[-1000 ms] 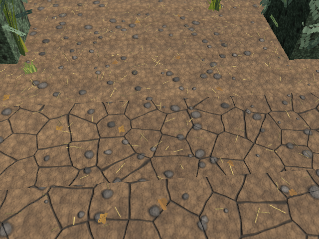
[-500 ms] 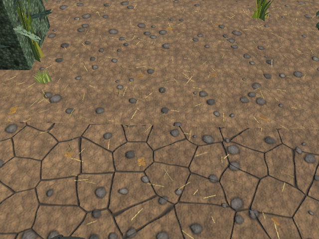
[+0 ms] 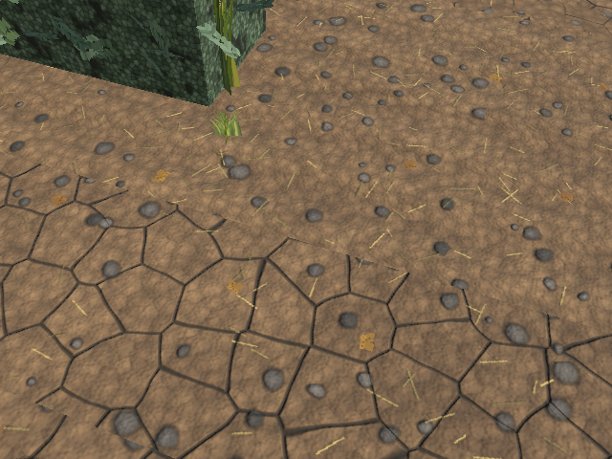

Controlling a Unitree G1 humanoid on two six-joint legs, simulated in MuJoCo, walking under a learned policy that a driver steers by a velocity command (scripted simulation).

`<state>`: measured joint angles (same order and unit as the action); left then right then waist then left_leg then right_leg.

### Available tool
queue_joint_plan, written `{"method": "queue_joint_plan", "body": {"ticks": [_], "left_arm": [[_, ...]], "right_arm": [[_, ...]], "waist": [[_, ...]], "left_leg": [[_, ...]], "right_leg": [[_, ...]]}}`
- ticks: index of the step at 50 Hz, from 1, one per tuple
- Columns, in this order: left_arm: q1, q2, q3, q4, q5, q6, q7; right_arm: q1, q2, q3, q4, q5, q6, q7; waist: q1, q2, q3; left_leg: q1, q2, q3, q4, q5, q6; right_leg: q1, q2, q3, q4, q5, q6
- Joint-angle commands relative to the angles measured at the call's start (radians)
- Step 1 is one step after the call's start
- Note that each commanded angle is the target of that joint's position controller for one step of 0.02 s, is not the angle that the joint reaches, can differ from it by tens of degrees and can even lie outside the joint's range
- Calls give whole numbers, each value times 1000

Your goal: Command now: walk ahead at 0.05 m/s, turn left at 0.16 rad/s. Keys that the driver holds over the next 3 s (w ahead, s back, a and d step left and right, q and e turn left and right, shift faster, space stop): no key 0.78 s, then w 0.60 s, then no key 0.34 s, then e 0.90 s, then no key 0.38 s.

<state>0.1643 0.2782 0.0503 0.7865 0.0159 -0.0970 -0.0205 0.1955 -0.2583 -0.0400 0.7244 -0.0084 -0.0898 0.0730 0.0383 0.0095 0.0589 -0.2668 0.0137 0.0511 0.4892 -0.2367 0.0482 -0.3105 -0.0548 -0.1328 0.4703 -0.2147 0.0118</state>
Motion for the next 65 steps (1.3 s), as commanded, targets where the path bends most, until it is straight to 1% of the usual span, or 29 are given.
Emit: {"method": "queue_joint_plan", "body": {"ticks": [1,3,5,7,8,9,11,15,21,38,40,42,43,46,48,49,50,52,53,54,55,56,57,58,60,62,63,64,65], "left_arm": [[-42,129,35,-65,12,5,3],[-46,92,25,-63,13,12,6],[10,53,8,-46,2,6,-9],[13,67,11,-60,-12,-7,-19],[-26,92,11,-70,-24,-7,-33],[-36,89,10,-64,-22,0,-51],[-51,105,16,-58,-15,1,-62],[-76,95,13,-56,-16,-4,-62],[-78,89,15,-42,-17,-5,-60],[-103,123,24,4,-13,-5,-62],[-92,131,27,15,-11,-5,-59],[-39,195,57,31,14,-4,-37],[-28,190,59,33,22,-9,-24],[-15,129,40,16,16,-28,14],[21,132,35,19,9,-26,28],[23,136,32,20,10,-19,34],[6,140,29,16,14,-10,36],[-87,153,24,-4,38,9,27],[-116,127,19,-22,51,8,20],[-123,97,12,-40,58,3,5],[-121,62,0,-35,58,-14,-15],[-117,45,-1,-38,43,-28,-19],[-112,57,3,-35,40,-29,-14],[-91,71,10,-27,52,-25,-11],[-134,30,0,-43,69,-11,-12],[-222,-36,-23,-81,65,-1,-29],[-132,-31,-22,-56,71,-12,-47],[49,-7,-13,-8,68,-20,-61],[218,56,11,35,67,-25,-70]], "right_arm": [[61,-184,-63,-62,6,-24,-3],[24,-127,-42,-77,11,-22,-9],[-60,-109,-32,-104,20,-13,10],[-80,-97,-28,-110,7,6,32],[3,-70,-20,-92,13,7,37],[46,-93,-26,-70,7,11,35],[22,-116,-32,-75,-3,13,25],[14,-121,-33,-70,5,15,16],[16,-128,-36,-52,5,23,10],[22,-162,-32,15,3,41,-4],[37,-168,-32,27,0,43,-9],[74,-211,-50,39,-30,48,-32],[70,-198,-46,35,-44,46,-43],[28,-126,-23,7,-42,20,-67],[30,-100,-15,1,-50,6,-70],[53,-102,-17,8,-57,-4,-68],[83,-101,-18,22,-60,-13,-65],[183,-85,-16,54,-60,-38,-65],[247,-106,-20,82,-66,-50,-68],[319,-165,-32,100,-63,-57,-76],[373,-198,-40,87,-65,-59,-80],[399,-168,-31,108,-71,-61,-80],[379,-131,-19,121,-72,-58,-76],[350,-98,-5,124,-73,-53,-73],[308,-73,13,124,-59,-43,-75],[287,-82,18,123,-48,-18,-58],[262,-116,12,100,-72,-8,-56],[188,-148,5,85,-124,-6,-46],[111,-183,-7,62,-125,-13,-35]], "waist": [[-53,65,-94],[-36,79,-91],[23,30,-88],[27,26,-112],[-14,-22,-110],[-30,-16,-91],[-32,-12,-98],[-34,-8,-111],[-35,-16,-107],[-37,-16,-84],[-38,-16,-79],[-28,-7,-4],[-24,-7,32],[-6,-54,9],[-5,-114,-2],[-16,-105,16],[-37,-83,29],[-110,-69,37],[-125,5,-5],[-137,129,-39],[-189,156,-4],[-191,108,62],[-171,62,89],[-145,36,70],[-113,52,81],[-107,74,91],[-79,90,68],[16,100,68],[99,62,41]], "left_leg": [[195,245,-313,-182,84,214],[172,244,-312,-171,162,186],[46,199,-252,-136,170,149],[-47,127,-205,-96,79,95],[-57,70,-156,-110,-4,42],[-19,38,-109,-109,-35,14],[27,36,-101,-77,26,7],[21,38,-91,-68,85,8],[22,33,-76,-68,86,-5],[27,35,-54,-103,72,-22],[30,36,-56,-124,-18,-16],[-16,40,-76,-141,-305,44],[-38,49,-95,-143,-363,74],[-45,41,-81,-80,-267,97],[-48,4,-15,38,-174,66],[-35,-3,2,41,-169,64],[30,-8,16,-7,-163,68],[196,-12,25,-85,-74,77],[295,23,-35,-81,-17,103],[440,162,-279,-142,128,204],[567,323,-492,-228,296,306],[595,389,-504,-262,283,311],[591,375,-445,-251,293,284],[574,334,-367,-249,264,252],[441,253,-246,-295,246,200],[207,174,-134,-335,191,171],[36,145,-97,-276,222,166],[-102,151,-72,-189,363,149],[-205,122,-35,-52,460,144]], "right_leg": [[-166,-13,67,89,-120,31],[-150,-25,98,119,-137,30],[7,-35,88,38,31,13],[127,-44,84,18,215,-9],[133,-65,120,-15,212,-38],[95,-53,123,-26,156,-49],[74,-38,113,-28,146,-37],[103,-24,109,-13,176,-37],[124,-18,111,-15,183,-39],[185,1,120,-33,192,-44],[185,2,126,-53,98,-52],[144,0,150,-90,-273,-112],[124,-18,186,-113,-367,-149],[212,-105,319,-190,-354,-240],[267,-198,442,-253,-326,-301],[258,-217,455,-257,-314,-310],[210,-206,426,-254,-302,-302],[98,-146,321,-175,-213,-281],[37,-76,241,-23,-141,-246],[-126,49,128,236,-127,-161],[-362,91,149,437,-309,-117],[-516,47,232,549,-368,-119],[-564,17,237,619,-331,-109],[-551,1,215,610,-278,-104],[-428,-10,139,463,-168,-92],[-166,39,37,328,-129,-68],[38,89,11,428,-20,-65],[175,90,60,519,130,-75],[318,124,26,506,164,-77]]}}
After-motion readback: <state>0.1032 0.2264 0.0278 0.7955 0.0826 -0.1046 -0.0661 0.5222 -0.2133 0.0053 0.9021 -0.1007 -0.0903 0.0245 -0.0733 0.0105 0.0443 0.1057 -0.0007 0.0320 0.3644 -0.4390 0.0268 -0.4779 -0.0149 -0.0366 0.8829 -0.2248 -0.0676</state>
